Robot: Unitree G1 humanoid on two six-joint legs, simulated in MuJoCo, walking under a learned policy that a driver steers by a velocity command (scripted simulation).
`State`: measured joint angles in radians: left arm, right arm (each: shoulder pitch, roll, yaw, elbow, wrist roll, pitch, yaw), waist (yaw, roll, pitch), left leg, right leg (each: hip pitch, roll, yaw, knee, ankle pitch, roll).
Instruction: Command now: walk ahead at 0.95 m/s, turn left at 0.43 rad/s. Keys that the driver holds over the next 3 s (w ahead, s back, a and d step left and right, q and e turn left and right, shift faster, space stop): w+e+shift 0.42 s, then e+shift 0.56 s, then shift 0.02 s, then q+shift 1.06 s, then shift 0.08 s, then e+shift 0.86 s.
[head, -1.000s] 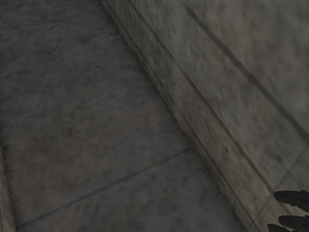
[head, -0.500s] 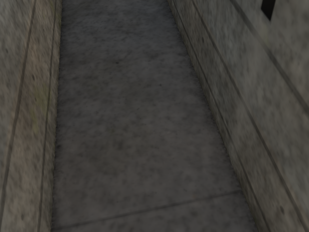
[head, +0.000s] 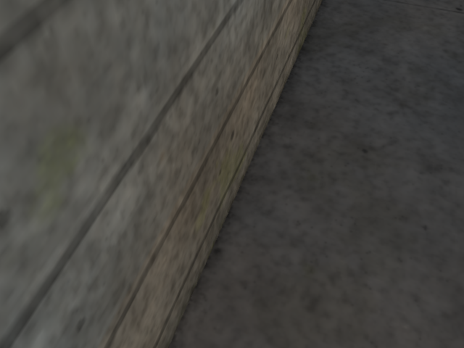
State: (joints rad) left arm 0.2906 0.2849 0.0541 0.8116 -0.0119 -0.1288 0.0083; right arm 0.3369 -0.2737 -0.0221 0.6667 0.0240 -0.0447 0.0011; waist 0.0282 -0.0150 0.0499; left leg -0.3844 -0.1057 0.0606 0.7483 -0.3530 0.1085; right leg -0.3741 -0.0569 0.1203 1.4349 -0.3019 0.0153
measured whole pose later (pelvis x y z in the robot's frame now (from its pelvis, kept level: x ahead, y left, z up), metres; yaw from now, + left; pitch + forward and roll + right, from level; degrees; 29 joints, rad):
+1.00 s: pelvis +0.62 -0.21 +0.00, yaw -42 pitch -1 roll +3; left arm 0.09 0.38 0.11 0.44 -0.05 0.09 -0.05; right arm 0.28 -0.35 -0.11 0.72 0.02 -0.03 -0.06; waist -0.06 0.02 0.09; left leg -0.21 0.23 0.18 0.78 -0.46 -0.10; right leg -0.50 -0.05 0.03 0.80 -0.28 0.01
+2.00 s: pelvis +0.67 -0.33 +0.04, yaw -4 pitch +2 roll +1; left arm 0.20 0.29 0.10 0.72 0.03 0.00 0.08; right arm 0.23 -0.30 -0.09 0.59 0.03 0.06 -0.03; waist 0.03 0.04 0.06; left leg -0.54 0.06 0.00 1.07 -0.38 -0.13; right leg -0.20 -0.05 -0.15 0.42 -0.25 -0.03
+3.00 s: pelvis +0.66 -0.36 +0.04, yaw -30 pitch +2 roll +4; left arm 0.25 0.30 0.07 0.62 -0.02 0.03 0.07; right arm 0.10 -0.30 -0.11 0.67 -0.01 0.03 -0.05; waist 0.00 0.06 0.08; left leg -0.60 -0.05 -0.13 1.07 -0.27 -0.12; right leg -0.27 0.06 0.19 0.46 -0.21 -0.06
